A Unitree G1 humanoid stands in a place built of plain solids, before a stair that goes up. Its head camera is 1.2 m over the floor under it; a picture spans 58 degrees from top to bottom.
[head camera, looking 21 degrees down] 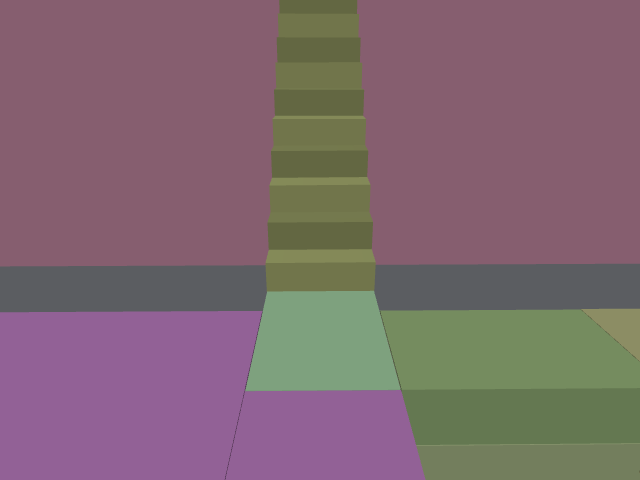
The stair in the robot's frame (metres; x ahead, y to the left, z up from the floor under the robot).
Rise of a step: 0.18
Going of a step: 0.19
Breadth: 0.64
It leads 1 degrees to the left of straight ahead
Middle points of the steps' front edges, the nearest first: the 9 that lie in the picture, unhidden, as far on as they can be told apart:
2.28 0.00 0.18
2.47 0.00 0.37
2.66 0.00 0.55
2.85 0.00 0.73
3.04 0.00 0.91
3.23 0.01 1.10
3.42 0.01 1.28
3.61 0.01 1.46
3.80 0.01 1.64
